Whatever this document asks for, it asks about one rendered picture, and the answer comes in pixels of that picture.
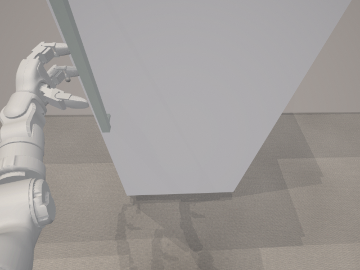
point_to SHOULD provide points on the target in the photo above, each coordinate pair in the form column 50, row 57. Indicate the handle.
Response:
column 73, row 40

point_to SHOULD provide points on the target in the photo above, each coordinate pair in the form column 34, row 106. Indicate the robot left upper arm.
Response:
column 26, row 207

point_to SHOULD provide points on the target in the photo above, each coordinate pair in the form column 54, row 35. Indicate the robot left hand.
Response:
column 32, row 77

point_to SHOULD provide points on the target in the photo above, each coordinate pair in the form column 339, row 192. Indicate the fridge door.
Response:
column 194, row 87

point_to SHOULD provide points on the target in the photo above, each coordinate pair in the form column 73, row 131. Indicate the robot left forearm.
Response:
column 22, row 138

